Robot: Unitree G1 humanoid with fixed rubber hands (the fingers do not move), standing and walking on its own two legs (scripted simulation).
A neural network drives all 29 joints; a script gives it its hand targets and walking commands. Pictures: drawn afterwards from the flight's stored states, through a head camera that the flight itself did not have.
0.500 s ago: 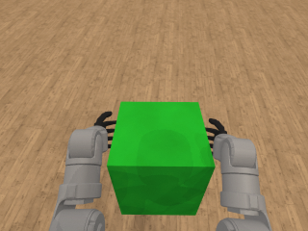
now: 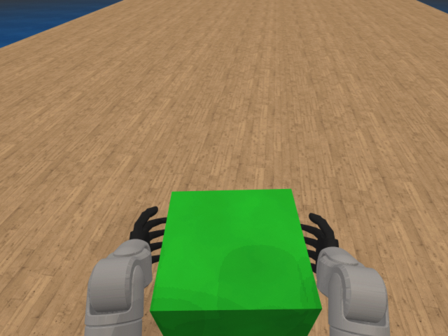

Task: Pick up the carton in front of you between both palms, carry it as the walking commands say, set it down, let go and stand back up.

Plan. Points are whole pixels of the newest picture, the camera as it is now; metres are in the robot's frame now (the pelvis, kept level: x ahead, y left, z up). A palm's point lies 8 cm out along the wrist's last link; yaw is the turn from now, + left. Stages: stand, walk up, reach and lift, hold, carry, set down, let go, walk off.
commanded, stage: carry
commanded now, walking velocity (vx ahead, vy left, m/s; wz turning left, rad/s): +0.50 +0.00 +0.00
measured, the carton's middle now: (233, 278) +0.26 +0.00 +0.01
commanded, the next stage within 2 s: none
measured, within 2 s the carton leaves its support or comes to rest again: neither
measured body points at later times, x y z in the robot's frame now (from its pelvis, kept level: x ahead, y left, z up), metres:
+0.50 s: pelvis +0.29 +0.05 +0.00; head +0.29 +0.07 +0.45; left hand +0.58 +0.18 +0.07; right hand +0.55 -0.12 +0.08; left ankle +0.26 +0.13 -0.75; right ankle +0.38 -0.11 -0.69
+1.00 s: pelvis +0.60 -0.01 +0.00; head +0.61 -0.03 +0.45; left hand +0.89 +0.14 +0.09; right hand +0.89 -0.16 +0.08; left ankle +0.69 +0.14 -0.69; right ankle +0.56 -0.09 -0.75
